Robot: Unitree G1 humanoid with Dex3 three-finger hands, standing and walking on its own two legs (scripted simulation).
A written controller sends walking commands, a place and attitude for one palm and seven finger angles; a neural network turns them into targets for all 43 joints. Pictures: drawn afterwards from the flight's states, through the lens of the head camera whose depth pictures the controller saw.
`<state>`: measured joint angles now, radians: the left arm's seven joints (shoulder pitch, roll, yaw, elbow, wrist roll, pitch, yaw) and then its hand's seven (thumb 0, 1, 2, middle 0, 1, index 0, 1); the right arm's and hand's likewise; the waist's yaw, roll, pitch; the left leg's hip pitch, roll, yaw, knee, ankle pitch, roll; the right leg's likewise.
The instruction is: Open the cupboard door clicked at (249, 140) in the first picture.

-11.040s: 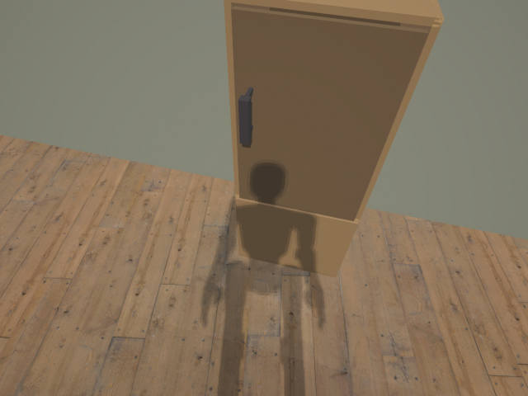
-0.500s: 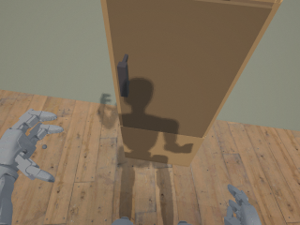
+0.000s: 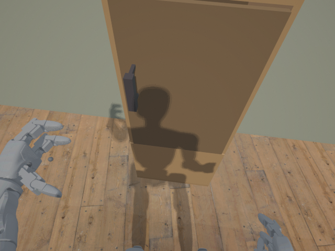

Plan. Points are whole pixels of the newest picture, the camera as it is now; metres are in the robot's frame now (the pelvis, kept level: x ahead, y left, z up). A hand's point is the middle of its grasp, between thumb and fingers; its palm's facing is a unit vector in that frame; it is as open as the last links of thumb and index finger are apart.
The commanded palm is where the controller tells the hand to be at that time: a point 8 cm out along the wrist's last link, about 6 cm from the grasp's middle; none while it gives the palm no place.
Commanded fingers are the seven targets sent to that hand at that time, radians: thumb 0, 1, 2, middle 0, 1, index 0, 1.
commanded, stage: raise the hand with hooked fingers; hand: left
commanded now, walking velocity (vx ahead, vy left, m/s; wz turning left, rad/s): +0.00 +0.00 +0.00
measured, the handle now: (133, 88) +0.54 +0.13 +0.06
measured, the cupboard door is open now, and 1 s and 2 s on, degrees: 0 0 0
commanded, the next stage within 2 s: move the hooked fingers beside the handle in 0.10 s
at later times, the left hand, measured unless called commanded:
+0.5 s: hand (65, 146) +0.32 +0.25 +0.08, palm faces -0.10 -0.99 -0.01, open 14.0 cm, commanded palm +0.30 +0.30 +0.08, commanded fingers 0.00 -0.50 0.30 -0.30 -1.20 -0.30 -1.20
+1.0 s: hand (80, 123) +0.39 +0.24 +0.08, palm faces -0.10 -1.00 +0.02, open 14.0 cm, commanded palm +0.37 +0.29 +0.08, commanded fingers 0.00 -0.50 0.30 -0.30 -1.20 -0.30 -1.20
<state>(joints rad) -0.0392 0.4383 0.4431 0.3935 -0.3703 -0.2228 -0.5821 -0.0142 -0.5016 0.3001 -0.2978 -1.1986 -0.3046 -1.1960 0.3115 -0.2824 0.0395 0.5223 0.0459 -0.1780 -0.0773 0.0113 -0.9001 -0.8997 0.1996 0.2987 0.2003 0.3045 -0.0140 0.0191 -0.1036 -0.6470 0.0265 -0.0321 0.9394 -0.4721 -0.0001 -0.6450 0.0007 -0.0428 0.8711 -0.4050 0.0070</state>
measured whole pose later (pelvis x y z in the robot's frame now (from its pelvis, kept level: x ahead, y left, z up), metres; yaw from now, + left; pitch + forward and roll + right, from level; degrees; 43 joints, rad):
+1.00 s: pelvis -0.01 +0.00 -0.01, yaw -1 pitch +14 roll -2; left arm -0.46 0.47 0.40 0.77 -0.27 -0.27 -0.52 -0.01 -0.50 0.30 -0.30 -1.20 -0.30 -1.20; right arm 0.34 -0.28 0.03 0.57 0.04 -0.07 -0.07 0.01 -0.90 -0.90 0.20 0.30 0.20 0.30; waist -0.07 0.01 -0.11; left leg -0.74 0.03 -0.02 0.96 -0.47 0.00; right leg -0.74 0.00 -0.03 0.90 -0.40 0.01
